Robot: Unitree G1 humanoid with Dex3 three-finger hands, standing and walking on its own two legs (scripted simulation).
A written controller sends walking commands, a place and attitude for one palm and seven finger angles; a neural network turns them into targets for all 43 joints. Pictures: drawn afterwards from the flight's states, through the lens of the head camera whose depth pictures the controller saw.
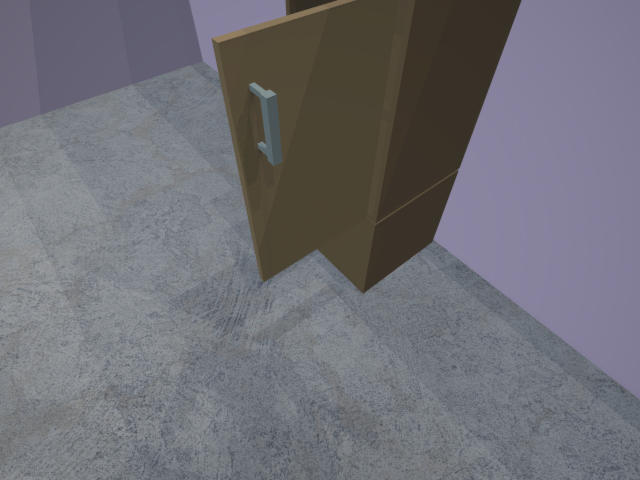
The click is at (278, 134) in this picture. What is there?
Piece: cupboard door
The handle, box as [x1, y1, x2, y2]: [249, 82, 282, 165]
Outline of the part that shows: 254,82 249,84 250,90 256,94 261,101 266,141 265,144 262,142 257,143 258,147 267,156 268,160 274,165 282,161 276,94 269,89 266,91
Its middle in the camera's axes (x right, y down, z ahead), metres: -0.09 -0.18 +0.63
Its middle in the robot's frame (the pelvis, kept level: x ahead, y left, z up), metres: +0.61 +0.13 +0.10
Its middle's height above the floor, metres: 0.88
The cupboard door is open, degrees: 90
